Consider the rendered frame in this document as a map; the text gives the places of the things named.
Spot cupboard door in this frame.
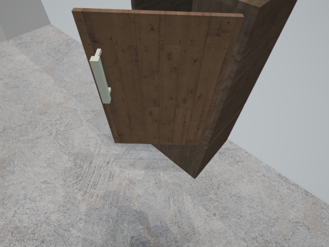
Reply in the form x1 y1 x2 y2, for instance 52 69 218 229
72 8 244 146

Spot handle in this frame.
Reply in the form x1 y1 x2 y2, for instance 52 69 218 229
90 48 111 103

